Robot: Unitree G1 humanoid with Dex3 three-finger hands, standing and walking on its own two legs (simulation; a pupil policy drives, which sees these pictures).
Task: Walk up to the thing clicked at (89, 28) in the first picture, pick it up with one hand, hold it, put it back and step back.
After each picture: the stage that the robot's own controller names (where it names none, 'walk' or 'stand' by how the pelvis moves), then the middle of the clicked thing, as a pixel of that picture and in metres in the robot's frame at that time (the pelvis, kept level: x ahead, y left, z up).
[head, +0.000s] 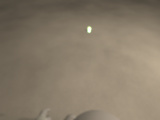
stand; (89, 29) +2.38 +0.07 -0.72
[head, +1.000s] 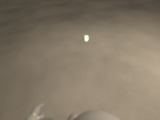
walk; (86, 38) +2.25 +0.21 -0.70
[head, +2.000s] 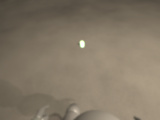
walk; (82, 44) +1.59 +0.28 -0.72
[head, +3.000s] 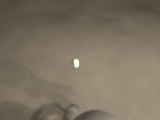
walk; (76, 63) +1.03 +0.29 -0.71
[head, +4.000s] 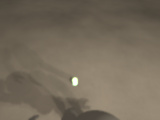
walk; (74, 81) +0.63 +0.19 -0.70
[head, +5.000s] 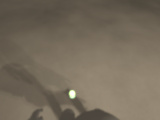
stand; (72, 94) +0.38 +0.16 -0.70
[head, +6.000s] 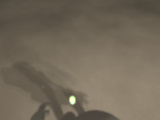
stand; (72, 100) +0.33 +0.17 -0.70
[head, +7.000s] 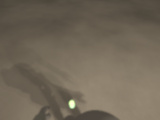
stand; (71, 104) +0.33 +0.17 -0.72
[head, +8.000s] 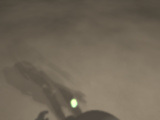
stand; (73, 103) +0.33 +0.16 -0.73
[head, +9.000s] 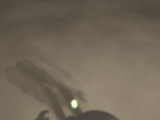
stand; (74, 103) +0.32 +0.16 -0.73
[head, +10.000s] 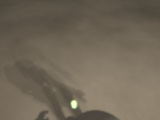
stand; (74, 104) +0.31 +0.15 -0.73
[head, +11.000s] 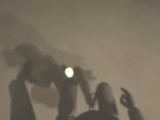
go down; (69, 72) +0.38 +0.17 -0.43
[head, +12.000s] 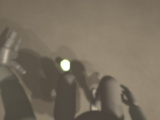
go down; (65, 65) +0.40 +0.19 -0.31
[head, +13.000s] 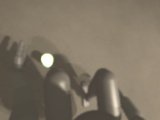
close in; (47, 60) +0.39 +0.23 -0.23
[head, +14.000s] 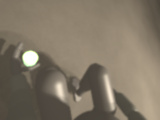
close; (30, 59) +0.39 +0.24 -0.22
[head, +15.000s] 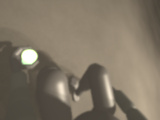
lift; (29, 58) +0.39 +0.24 -0.22
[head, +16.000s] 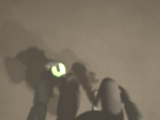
lift; (59, 72) +0.31 +0.22 -0.06
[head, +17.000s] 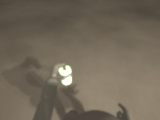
hold; (65, 75) +0.33 +0.16 +0.04
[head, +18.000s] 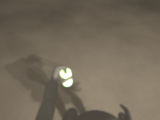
hold; (66, 77) +0.32 +0.17 -0.01
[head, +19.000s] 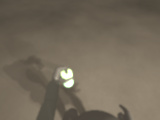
hold; (67, 78) +0.32 +0.16 -0.01
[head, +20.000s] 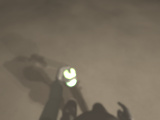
crouch; (70, 77) +0.33 +0.13 -0.04
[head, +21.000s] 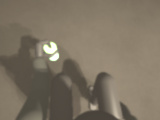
lower; (51, 52) +0.46 +0.22 -0.10
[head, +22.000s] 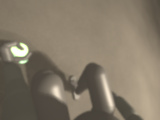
lower; (21, 53) +0.42 +0.27 -0.23
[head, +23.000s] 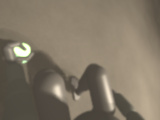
lower; (23, 53) +0.42 +0.27 -0.23
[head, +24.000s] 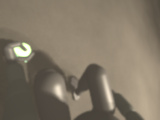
lower; (23, 53) +0.41 +0.27 -0.23
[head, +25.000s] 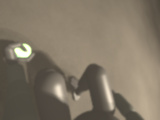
lower; (23, 54) +0.41 +0.27 -0.23
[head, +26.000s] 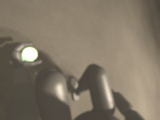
open; (28, 56) +0.40 +0.25 -0.23
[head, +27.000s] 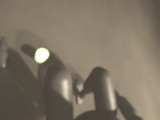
stand; (41, 56) +0.40 +0.24 -0.23
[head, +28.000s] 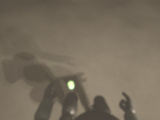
stand; (71, 84) +0.38 +0.16 -0.57
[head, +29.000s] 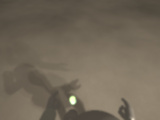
stand; (72, 100) +0.35 +0.16 -0.67
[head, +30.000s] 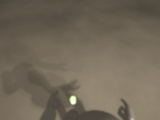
stand; (73, 100) +0.35 +0.16 -0.67
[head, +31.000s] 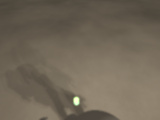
stand; (76, 101) +0.38 +0.15 -0.72
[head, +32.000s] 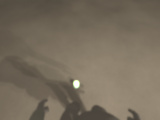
walk; (76, 84) +0.44 +0.12 -0.70
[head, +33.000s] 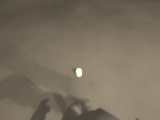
walk; (78, 72) +0.69 +0.17 -0.70
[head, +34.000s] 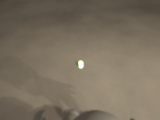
stand; (80, 64) +1.01 +0.17 -0.70
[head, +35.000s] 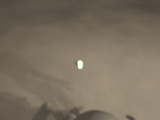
stand; (80, 64) +0.99 +0.16 -0.72
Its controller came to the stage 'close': yes
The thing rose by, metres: 0.71
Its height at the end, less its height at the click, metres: +0.00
